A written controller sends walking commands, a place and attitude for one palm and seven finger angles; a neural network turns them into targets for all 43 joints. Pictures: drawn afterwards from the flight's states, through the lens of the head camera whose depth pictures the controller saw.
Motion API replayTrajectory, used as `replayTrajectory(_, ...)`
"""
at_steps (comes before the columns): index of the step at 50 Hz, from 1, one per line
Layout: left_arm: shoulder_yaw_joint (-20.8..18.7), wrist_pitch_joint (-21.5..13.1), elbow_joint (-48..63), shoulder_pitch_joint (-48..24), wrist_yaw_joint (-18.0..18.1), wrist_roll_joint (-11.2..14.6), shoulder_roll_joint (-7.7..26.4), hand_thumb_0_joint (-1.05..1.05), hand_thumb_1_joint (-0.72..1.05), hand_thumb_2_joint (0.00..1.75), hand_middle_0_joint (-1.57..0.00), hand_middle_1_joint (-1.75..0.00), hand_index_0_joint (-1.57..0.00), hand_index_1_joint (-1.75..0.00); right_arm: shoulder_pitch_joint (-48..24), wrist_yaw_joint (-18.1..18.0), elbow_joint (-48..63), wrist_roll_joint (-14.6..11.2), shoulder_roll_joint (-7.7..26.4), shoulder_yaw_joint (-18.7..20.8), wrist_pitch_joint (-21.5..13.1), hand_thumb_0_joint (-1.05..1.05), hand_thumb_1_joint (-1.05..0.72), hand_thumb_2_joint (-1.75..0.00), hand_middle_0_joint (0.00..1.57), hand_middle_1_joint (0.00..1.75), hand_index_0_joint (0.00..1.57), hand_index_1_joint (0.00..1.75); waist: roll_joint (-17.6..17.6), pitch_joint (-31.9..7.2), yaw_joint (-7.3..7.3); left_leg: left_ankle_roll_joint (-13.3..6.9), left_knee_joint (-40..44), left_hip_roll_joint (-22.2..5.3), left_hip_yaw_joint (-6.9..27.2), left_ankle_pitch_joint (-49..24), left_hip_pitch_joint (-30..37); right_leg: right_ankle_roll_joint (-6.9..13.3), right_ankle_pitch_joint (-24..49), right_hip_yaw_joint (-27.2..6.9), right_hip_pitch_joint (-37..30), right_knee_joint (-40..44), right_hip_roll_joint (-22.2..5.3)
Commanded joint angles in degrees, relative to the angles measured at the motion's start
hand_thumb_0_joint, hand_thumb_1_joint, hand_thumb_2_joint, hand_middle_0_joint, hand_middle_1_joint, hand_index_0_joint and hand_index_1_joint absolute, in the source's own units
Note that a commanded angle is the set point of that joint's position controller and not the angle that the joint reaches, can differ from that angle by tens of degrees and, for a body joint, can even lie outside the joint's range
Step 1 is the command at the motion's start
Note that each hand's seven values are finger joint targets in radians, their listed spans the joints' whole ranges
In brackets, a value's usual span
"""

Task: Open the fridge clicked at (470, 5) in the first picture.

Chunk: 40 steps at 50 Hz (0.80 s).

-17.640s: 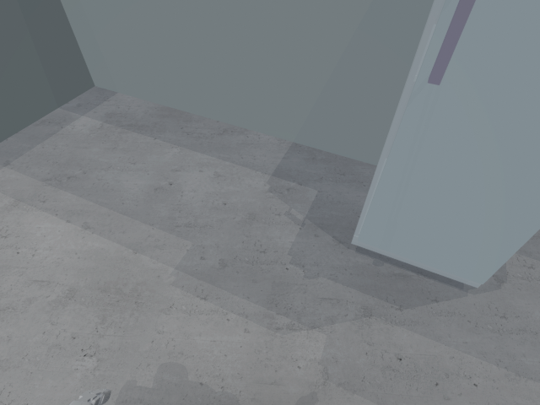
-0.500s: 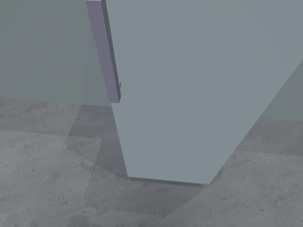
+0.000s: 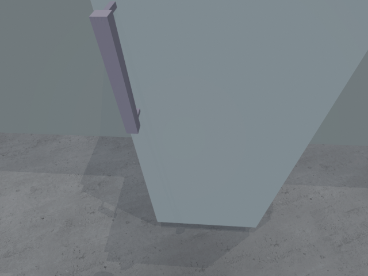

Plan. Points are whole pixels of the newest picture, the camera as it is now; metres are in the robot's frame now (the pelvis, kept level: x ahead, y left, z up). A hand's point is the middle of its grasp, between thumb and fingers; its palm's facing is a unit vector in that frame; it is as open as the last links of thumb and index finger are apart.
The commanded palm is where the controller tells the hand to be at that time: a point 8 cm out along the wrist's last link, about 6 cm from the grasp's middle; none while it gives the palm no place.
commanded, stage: come to a stop and stand still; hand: left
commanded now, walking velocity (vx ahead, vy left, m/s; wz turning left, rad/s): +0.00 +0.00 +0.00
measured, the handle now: (124, 76) +0.44 +0.15 +0.22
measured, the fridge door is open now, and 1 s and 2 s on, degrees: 0 0 0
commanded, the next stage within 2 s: look again from close up in 0.82 s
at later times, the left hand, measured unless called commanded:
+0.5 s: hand out of the picture +0.01 +0.15 -0.17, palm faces +0.01 -0.98 -0.20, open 7.4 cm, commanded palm none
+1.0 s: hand out of the picture +0.03 +0.14 -0.17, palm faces +0.04 -0.98 -0.21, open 7.4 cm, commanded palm none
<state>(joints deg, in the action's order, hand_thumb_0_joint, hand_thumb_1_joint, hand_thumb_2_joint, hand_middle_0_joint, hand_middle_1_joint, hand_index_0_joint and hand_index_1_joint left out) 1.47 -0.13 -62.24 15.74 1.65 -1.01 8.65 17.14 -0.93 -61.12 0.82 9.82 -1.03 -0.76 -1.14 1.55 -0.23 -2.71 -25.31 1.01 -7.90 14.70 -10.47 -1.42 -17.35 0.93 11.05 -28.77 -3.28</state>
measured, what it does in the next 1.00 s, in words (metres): stands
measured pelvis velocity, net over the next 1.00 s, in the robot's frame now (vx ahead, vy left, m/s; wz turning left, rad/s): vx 0.02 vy -0.04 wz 0.02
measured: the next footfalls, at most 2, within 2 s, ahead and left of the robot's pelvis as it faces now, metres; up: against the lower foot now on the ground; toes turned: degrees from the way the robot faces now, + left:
none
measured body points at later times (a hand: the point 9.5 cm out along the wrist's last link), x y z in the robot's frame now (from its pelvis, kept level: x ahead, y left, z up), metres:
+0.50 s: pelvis +0.02 -0.02 +0.00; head +0.04 -0.03 +0.45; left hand +0.02 +0.20 -0.16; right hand +0.03 -0.25 -0.16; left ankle -0.01 +0.09 -0.74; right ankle -0.02 -0.13 -0.74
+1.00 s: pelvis +0.02 -0.04 +0.00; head +0.04 -0.05 +0.45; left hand +0.03 +0.19 -0.15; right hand +0.04 -0.26 -0.16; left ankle -0.01 +0.09 -0.74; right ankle -0.02 -0.13 -0.74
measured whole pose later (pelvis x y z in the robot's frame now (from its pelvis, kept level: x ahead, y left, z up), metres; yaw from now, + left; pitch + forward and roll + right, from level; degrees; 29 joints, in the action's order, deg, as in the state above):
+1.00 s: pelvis +0.02 -0.04 +0.00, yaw +1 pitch -1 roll +1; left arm 0.6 -1.0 -64.1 14.7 1.7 -0.8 9.3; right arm 14.3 -2.0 -65.1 0.8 9.1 -0.7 -0.6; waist 0.0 2.2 -0.6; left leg 1.0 -23.1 -2.1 -5.4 15.0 -7.3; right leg 1.8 -17.8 3.5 6.5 -24.8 0.0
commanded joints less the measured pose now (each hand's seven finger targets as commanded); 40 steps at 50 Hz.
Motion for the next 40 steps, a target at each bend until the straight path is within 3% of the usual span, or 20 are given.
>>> replayTrajectory(1, -1.4, -1.0, 1.1, 3.2, 0.5, 0.2, 6.5, 0.00, 0.90, 0.90, -0.20, -0.30, -0.20, -0.30, 2.3, -0.6, 1.3, 0.0, 4.8, 1.3, -1.3, 0.00, -0.90, -0.90, 0.20, 0.30, 0.20, 0.30, 1.0, 2.1, -0.02, -0.6, 5.6, -7.4, 7.6, -8.5, 0.7, 3.2, 8.9, -3.8, 2.7, 5.2, -3.1)
replayTrajectory(14, -1.5, -1.5, -0.7, 3.7, 0.6, 0.1, 6.1, 0.00, 0.90, 0.90, -0.20, -0.30, -0.20, -0.30, 1.6, -1.0, -0.8, -0.1, 4.3, 1.5, -1.3, 0.00, -0.90, -0.90, 0.20, 0.30, 0.20, 0.30, 1.8, -0.1, 0.24, 0.0, 3.8, -7.9, 6.4, -13.3, 3.2, 3.5, 17.7, -3.8, 0.2, 5.6, -3.5)
replayTrajectory(22, -1.6, -1.3, -0.9, 3.4, 0.6, 0.2, 6.0, 0.00, 0.90, 0.90, -0.20, -0.30, -0.20, -0.30, 1.2, -1.2, -1.5, -0.1, 4.2, 1.3, -1.1, 0.00, -0.90, -0.90, 0.20, 0.30, 0.20, 0.30, 1.6, 1.5, 0.02, 0.2, 4.6, -8.1, 6.6, -12.6, 2.9, 3.5, 15.7, -3.4, 0.2, 6.4, -3.4)
replayTrajectory(40, -2.1, -1.6, -0.5, 2.6, 0.7, 0.2, 7.1, 0.00, 0.90, 0.90, -0.20, -0.30, -0.20, -0.30, 0.8, -1.4, -2.5, 0.0, 4.5, 1.4, -1.0, 0.00, -0.90, -0.90, 0.20, 0.30, 0.20, 0.30, 1.9, 0.3, -0.14, 0.9, 4.0, -8.1, 6.4, -15.4, 3.8, 3.9, 23.3, -3.1, -2.8, 6.7, -3.9)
